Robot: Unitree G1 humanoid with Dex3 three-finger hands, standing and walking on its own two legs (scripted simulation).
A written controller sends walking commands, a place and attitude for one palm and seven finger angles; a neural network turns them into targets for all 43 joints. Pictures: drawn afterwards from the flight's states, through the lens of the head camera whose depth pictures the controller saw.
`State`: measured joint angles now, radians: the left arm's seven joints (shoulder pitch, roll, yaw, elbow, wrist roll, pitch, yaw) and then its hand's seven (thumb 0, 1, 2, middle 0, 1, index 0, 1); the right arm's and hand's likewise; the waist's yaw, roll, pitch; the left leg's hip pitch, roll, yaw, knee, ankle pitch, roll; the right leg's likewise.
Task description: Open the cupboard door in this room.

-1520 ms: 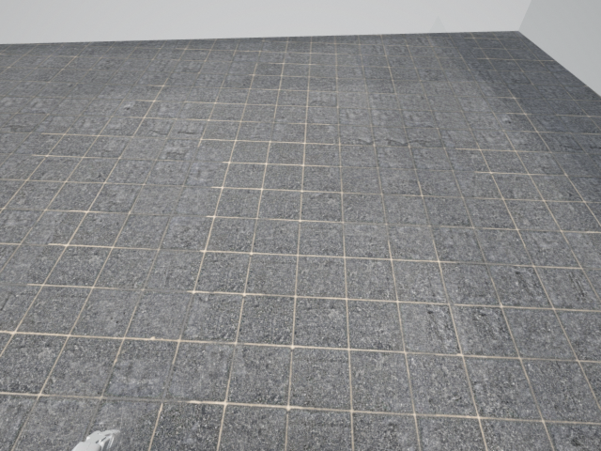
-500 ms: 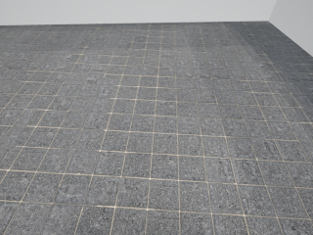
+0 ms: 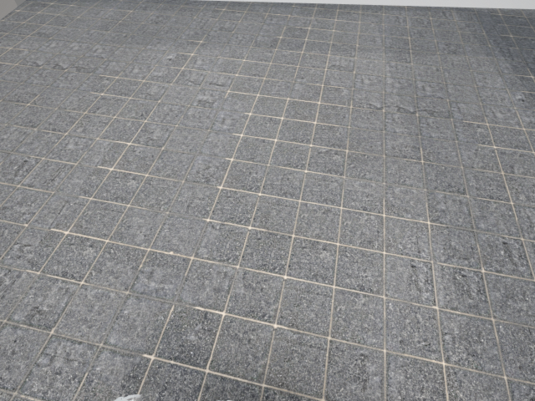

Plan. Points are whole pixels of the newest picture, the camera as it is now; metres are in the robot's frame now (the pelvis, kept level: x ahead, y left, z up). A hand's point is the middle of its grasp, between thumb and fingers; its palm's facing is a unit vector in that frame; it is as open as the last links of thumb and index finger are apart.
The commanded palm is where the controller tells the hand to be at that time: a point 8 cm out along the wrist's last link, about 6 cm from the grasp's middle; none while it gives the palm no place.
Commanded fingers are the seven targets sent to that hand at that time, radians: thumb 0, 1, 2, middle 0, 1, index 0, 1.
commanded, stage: turn or walk to find it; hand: left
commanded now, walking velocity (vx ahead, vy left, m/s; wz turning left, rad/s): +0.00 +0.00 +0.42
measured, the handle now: out of the picture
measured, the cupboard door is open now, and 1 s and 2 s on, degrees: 0 0 0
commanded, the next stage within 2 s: stand and wait in 1.70 s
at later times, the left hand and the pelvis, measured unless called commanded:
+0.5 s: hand out of the picture -0.08 +0.22 -0.19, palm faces +0.29 -0.93 -0.24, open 7.3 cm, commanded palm none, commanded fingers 0.00 0.90 0.90 -0.20 -0.30 -0.20 -0.30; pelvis -0.03 +0.02 -0.01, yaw +15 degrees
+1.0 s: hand out of the picture -0.03 +0.21 -0.14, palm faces +0.44 -0.85 -0.29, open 7.3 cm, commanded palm none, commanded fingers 0.00 0.90 0.90 -0.20 -0.30 -0.20 -0.30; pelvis -0.04 -0.01 +0.00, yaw +27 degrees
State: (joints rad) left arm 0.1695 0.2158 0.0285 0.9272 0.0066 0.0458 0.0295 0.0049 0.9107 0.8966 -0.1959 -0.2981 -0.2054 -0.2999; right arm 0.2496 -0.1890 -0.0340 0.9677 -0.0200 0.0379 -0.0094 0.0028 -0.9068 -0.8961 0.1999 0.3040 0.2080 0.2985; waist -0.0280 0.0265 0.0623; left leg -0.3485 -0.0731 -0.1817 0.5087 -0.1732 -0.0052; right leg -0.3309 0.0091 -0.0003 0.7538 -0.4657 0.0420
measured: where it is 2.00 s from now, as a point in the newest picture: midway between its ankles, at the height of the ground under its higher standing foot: outside the picture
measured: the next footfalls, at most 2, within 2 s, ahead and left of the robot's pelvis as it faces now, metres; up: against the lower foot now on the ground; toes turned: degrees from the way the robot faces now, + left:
right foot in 0.04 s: +0.02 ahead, -0.12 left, +0.00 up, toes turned +1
left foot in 0.44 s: -0.03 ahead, +0.13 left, +0.00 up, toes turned +18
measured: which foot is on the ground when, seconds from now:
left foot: down 0.00-0.04, up 0.06-0.42, down 0.44-0.92, up 0.94-1.00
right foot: up 0.00-0.02, down 0.04-0.46, up 0.48-0.90, down 0.92-1.00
